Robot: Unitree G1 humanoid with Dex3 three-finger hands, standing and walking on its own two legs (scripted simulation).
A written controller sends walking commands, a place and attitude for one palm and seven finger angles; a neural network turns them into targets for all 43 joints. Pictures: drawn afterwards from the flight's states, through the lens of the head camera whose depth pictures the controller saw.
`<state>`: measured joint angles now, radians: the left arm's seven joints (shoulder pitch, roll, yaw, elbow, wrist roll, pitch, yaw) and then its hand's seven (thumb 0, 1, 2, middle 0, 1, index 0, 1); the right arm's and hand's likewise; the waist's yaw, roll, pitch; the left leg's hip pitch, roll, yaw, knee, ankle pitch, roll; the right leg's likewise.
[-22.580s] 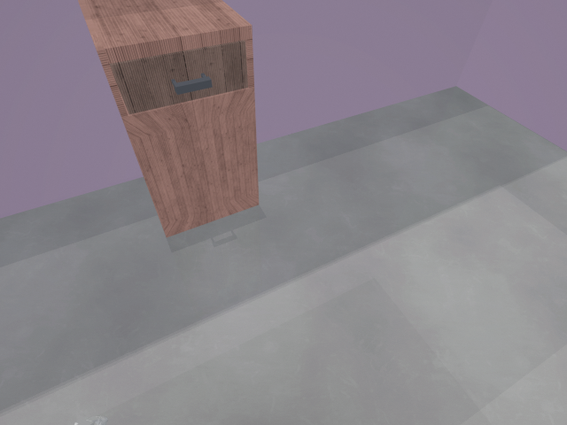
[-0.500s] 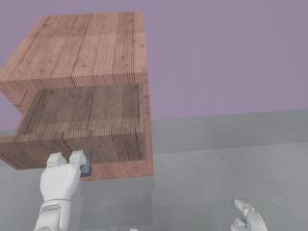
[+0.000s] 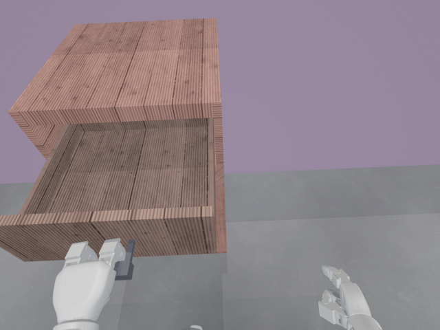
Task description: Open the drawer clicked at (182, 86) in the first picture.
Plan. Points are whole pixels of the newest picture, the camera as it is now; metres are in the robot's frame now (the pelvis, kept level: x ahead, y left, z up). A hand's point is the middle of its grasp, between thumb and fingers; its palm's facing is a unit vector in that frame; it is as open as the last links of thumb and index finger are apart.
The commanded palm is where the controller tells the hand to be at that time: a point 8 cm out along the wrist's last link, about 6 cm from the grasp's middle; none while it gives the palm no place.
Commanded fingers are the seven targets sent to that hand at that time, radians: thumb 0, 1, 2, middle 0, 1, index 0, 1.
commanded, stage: pull the drawer open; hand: left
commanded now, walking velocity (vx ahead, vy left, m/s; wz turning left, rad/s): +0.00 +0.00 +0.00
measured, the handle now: (102, 258) +0.24 +0.24 +0.00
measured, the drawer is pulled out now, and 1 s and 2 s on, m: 0.25 0.30 0.30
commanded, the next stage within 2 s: open the thumb to release the handle in 0.56 s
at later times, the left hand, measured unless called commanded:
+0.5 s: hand (93, 325) +0.14 +0.23 -0.02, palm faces -0.04 -0.09 -1.00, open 5.9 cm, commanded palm +0.10 +0.23 +0.03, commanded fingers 0.00 0.90 0.90 -0.40 -1.35 -0.40 -1.35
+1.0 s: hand (93, 322) +0.14 +0.23 -0.02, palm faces +0.01 -0.08 -1.00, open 8.8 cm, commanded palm +0.11 +0.24 +0.03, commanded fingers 0.00 -0.36 0.36 -0.31 -1.22 -0.31 -1.22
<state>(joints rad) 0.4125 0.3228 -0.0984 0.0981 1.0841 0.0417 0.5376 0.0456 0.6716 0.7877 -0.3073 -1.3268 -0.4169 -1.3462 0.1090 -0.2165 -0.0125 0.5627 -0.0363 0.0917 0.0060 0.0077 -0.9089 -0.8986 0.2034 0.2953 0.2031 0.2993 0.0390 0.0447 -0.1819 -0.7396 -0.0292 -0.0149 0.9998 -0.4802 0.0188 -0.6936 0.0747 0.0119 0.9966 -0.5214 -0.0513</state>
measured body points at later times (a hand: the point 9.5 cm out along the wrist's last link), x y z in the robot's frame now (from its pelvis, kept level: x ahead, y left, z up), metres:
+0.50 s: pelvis -0.01 -0.01 -0.01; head +0.03 -0.03 +0.44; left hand +0.14 +0.23 +0.03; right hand +0.21 -0.23 -0.10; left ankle +0.01 +0.11 -0.68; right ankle -0.02 -0.09 -0.68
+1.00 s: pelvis -0.01 -0.01 -0.02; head +0.03 -0.04 +0.43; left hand +0.14 +0.23 +0.04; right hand +0.21 -0.23 -0.12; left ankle +0.01 +0.11 -0.68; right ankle -0.02 -0.09 -0.68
